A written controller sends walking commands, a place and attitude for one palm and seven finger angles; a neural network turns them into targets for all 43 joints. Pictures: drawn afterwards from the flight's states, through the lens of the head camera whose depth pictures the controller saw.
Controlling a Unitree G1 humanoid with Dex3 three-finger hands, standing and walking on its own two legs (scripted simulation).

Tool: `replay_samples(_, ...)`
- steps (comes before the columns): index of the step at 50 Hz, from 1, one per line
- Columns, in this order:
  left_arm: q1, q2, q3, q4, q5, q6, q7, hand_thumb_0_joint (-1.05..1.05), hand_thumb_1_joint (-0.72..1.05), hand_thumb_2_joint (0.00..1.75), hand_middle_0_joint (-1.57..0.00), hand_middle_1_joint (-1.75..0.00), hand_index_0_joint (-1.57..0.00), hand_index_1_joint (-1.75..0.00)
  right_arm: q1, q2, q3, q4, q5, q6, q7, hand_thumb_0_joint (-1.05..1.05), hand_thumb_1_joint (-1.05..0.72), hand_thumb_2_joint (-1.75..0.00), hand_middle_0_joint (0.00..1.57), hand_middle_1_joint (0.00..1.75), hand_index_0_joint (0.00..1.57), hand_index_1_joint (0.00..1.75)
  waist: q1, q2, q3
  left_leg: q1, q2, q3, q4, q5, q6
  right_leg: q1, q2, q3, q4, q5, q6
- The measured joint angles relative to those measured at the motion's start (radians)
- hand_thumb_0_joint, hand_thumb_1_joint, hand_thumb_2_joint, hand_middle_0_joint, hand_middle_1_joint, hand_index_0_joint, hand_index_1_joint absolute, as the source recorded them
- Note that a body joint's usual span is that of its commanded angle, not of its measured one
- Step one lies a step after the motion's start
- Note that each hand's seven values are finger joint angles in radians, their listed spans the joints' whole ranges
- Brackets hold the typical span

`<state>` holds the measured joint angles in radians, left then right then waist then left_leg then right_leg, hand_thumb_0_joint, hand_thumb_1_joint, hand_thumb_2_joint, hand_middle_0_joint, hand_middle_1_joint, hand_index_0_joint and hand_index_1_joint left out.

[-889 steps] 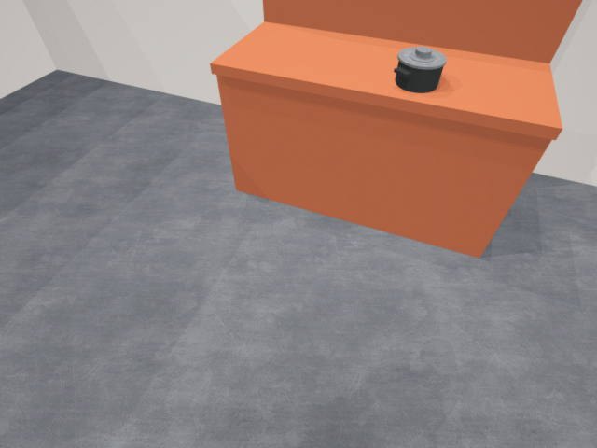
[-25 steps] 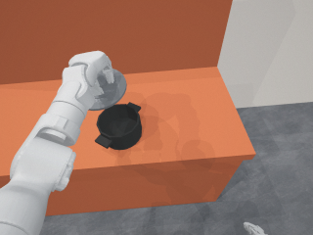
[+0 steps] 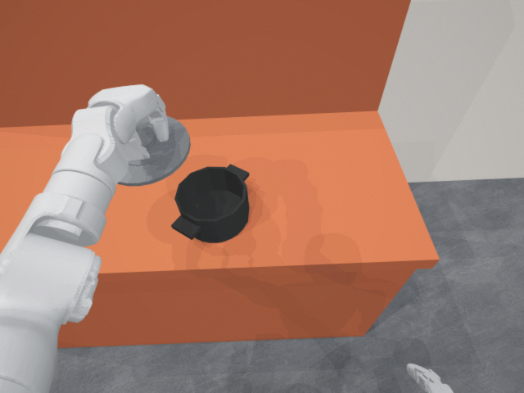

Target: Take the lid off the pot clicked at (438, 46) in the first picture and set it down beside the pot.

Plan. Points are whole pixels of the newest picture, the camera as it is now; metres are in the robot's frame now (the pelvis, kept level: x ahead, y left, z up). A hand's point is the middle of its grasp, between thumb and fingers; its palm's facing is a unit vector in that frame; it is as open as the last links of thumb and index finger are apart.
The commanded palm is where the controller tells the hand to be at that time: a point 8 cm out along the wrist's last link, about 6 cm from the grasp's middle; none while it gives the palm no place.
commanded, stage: move the lid sideways beside the pot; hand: left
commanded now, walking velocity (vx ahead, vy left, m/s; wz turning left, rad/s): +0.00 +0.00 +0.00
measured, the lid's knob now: (139, 139) +0.49 +0.20 +0.13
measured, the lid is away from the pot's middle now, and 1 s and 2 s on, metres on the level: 0.09 0.22 0.25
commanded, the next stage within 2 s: lower the lid onto the table in 1.36 s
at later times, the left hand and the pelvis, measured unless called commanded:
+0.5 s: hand (107, 138) +0.47 +0.24 +0.15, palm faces -0.34 -0.07 -0.94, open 7.0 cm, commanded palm +0.47 +0.25 +0.22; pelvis +0.00 +0.01 +0.00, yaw -1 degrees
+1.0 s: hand (58, 149) +0.45 +0.31 +0.15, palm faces -0.36 -0.09 -0.93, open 7.0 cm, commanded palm +0.47 +0.32 +0.22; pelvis +0.00 +0.01 +0.00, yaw +0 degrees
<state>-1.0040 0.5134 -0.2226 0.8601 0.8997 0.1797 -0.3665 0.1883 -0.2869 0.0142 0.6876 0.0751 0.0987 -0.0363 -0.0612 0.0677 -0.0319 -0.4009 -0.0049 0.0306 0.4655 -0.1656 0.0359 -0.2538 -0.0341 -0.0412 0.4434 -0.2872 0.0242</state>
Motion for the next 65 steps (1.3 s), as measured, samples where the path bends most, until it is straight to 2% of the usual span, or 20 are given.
replay_samples(2, -0.010, 0.006, -0.008, 0.010, 0.000, -0.004, -0.008, 0.04, 0.17, 0.82, -0.54, -0.95, -0.78, -1.09, 0.004, 0.001, 0.001, 0.002, 0.001, -0.005, -0.004, 0.01, -0.90, -0.90, 0.21, 0.30, 0.20, 0.30, 0.000, -0.002, 0.002, -0.003, -0.001, -0.001, 0.000, 0.002, 0.001, -0.003, -0.001, -0.001, 0.001, 0.001, 0.000)
replay_samples(7, -0.011, 0.026, 0.021, 0.016, 0.006, -0.046, -0.013, 0.04, 0.17, 0.82, -0.54, -0.95, -0.79, -1.09, 0.021, 0.000, 0.004, 0.005, -0.003, -0.019, -0.014, 0.01, -0.90, -0.90, 0.21, 0.30, 0.20, 0.30, -0.006, -0.003, 0.006, -0.006, 0.000, 0.001, -0.004, 0.006, 0.002, -0.005, 0.000, 0.001, -0.006, 0.007, 0.002)
replay_samples(18, -0.005, 0.099, 0.083, 0.056, 0.028, -0.087, -0.028, 0.04, 0.17, 0.82, -0.54, -0.95, -0.79, -1.09, 0.062, -0.014, -0.004, 0.010, -0.003, -0.007, -0.020, 0.01, -0.90, -0.90, 0.21, 0.30, 0.20, 0.30, -0.026, -0.006, 0.011, -0.012, 0.007, 0.011, -0.006, 0.004, 0.005, -0.009, 0.006, 0.012, -0.023, 0.019, 0.004)
replay_samples(31, 0.007, 0.170, 0.130, 0.068, 0.034, -0.149, -0.046, 0.04, 0.17, 0.82, -0.54, -0.95, -0.79, -1.09, 0.068, -0.022, -0.009, 0.009, 0.000, -0.001, -0.028, 0.01, -0.90, -0.90, 0.21, 0.30, 0.20, 0.30, -0.028, -0.016, 0.014, -0.024, 0.010, 0.011, -0.001, -0.001, 0.008, -0.012, 0.009, 0.013, -0.039, 0.025, 0.006)
replay_samples(38, 0.039, 0.203, 0.165, 0.034, 0.031, -0.177, -0.055, 0.04, 0.17, 0.82, -0.54, -0.95, -0.79, -1.09, 0.057, -0.022, -0.013, -0.005, -0.002, 0.016, -0.022, 0.01, -0.90, -0.90, 0.21, 0.30, 0.20, 0.30, -0.021, -0.012, 0.010, -0.026, 0.008, 0.009, 0.001, -0.003, 0.010, -0.008, 0.008, 0.010, -0.048, 0.027, 0.008)
replay_samples(47, 0.043, 0.244, 0.179, 0.055, 0.025, -0.209, -0.083, 0.04, 0.17, 0.82, -0.54, -0.95, -0.79, -1.09, 0.031, -0.020, -0.002, -0.011, 0.005, 0.035, -0.028, 0.01, -0.90, -0.90, 0.21, 0.30, 0.20, 0.30, -0.007, -0.016, 0.016, -0.035, 0.008, 0.001, 0.011, -0.004, 0.012, -0.010, 0.009, 0.003, -0.048, 0.030, 0.010)
replay_samples(54, 0.018, 0.274, 0.154, 0.081, 0.031, -0.230, -0.100, 0.04, 0.17, 0.82, -0.54, -0.95, -0.79, -1.09, 0.033, -0.021, 0.002, -0.001, 0.009, 0.028, -0.039, 0.00, -0.90, -0.90, 0.21, 0.30, 0.20, 0.30, 0.000, -0.027, 0.023, -0.051, 0.008, -0.006, 0.020, -0.002, 0.013, -0.019, 0.010, -0.004, -0.047, 0.034, 0.010)
replay_samples(59, 0.002, 0.298, 0.171, 0.115, 0.026, -0.258, -0.100, 0.04, 0.17, 0.82, -0.54, -0.95, -0.79, -1.09, 0.042, -0.026, 0.007, 0.010, 0.011, 0.022, -0.047, 0.00, -0.90, -0.90, 0.21, 0.30, 0.20, 0.30, -0.006, -0.031, 0.025, -0.064, 0.009, -0.006, 0.028, -0.004, 0.016, -0.029, 0.011, -0.004, -0.047, 0.036, 0.012)
replay_samples(65, -0.016, 0.330, 0.178, 0.140, 0.043, -0.273, -0.104, 0.04, 0.17, 0.82, -0.54, -0.95, -0.79, -1.10, 0.066, -0.031, 0.005, 0.020, 0.011, 0.014, -0.054, 0.00, -0.90, -0.90, 0.21, 0.30, 0.20, 0.30, -0.018, -0.033, 0.030, -0.082, 0.011, -0.003, 0.037, -0.008, 0.019, -0.044, 0.012, 0.000, -0.045, 0.038, 0.013)
